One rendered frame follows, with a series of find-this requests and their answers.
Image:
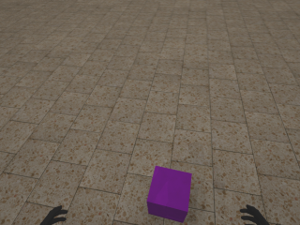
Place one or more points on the robot right hand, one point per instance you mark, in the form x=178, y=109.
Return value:
x=257, y=216

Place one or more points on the carton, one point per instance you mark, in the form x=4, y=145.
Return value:
x=169, y=193

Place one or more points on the robot left hand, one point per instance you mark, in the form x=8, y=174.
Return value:
x=52, y=218

